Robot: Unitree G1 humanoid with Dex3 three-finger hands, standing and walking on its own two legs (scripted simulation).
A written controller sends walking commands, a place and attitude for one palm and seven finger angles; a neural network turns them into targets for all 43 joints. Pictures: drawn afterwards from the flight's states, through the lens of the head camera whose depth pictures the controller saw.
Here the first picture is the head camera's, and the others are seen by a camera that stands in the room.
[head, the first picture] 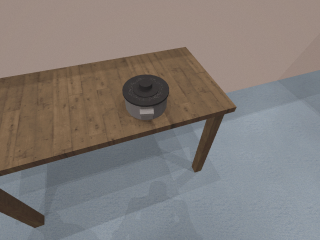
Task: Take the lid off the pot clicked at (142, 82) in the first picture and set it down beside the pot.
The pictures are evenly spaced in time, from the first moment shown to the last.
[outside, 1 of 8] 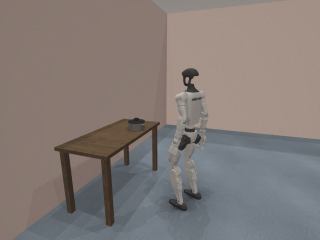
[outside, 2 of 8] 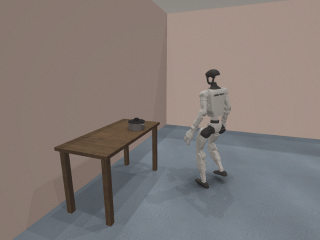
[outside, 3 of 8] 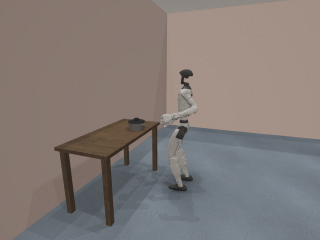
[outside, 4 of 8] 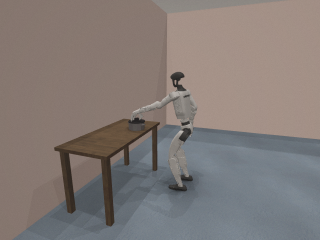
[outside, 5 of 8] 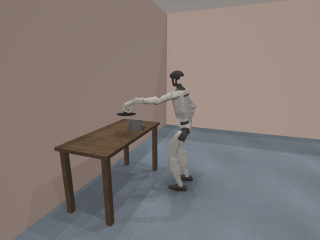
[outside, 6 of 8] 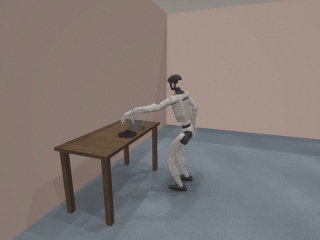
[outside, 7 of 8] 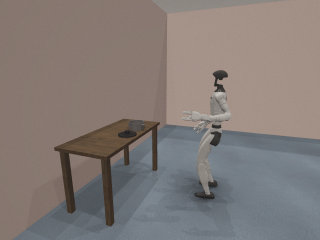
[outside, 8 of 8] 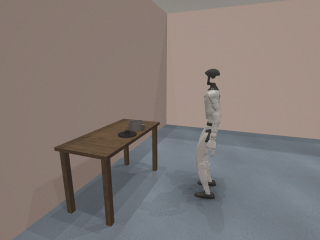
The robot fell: no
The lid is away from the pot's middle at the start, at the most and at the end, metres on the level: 0.00 0.24 0.24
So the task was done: yes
